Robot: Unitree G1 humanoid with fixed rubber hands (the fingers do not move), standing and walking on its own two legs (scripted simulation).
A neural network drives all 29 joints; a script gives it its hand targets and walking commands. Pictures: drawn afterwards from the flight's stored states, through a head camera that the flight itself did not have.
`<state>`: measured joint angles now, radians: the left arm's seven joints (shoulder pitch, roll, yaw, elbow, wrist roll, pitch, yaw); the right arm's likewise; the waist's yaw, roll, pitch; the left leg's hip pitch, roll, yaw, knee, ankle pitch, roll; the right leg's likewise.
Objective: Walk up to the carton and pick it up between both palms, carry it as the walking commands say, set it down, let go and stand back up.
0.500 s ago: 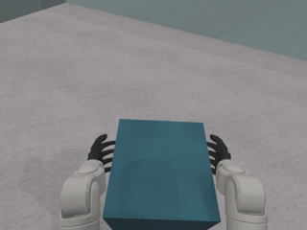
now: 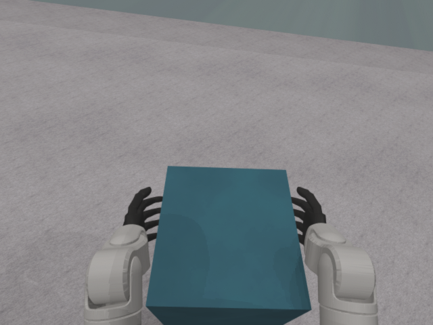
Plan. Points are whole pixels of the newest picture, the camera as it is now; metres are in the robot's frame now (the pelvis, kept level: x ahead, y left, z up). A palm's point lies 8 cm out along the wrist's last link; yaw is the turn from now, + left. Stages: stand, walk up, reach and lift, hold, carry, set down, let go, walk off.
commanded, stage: carry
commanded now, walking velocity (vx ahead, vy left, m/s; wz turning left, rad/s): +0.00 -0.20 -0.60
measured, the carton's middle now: (223, 255) +0.27 +0.00 +0.00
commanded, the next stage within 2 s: none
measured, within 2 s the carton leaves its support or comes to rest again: neither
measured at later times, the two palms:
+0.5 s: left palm (314, 261) +0.23 -0.14 +0.08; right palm out of the picture +0.13 -0.41 +0.07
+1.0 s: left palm out of the picture +0.12 -0.34 +0.11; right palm out of the picture -0.05 -0.57 +0.11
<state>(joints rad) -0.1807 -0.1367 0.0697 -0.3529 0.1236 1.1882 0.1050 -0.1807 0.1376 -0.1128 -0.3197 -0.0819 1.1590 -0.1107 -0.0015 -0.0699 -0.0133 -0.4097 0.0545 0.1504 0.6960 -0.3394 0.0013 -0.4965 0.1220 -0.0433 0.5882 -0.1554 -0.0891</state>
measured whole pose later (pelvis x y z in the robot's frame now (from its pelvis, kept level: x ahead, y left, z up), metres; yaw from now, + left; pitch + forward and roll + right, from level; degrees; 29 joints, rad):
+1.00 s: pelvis -0.19 -0.30 +0.01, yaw -36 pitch +1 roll -3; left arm -0.23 -0.14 0.11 -0.32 0.11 1.22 0.11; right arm -0.21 0.14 -0.11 -0.31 -0.13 1.19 -0.09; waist 0.03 0.03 -0.06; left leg -0.34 0.37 0.21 0.62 -0.25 -0.15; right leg -0.35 -0.04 -0.06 0.56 -0.30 0.04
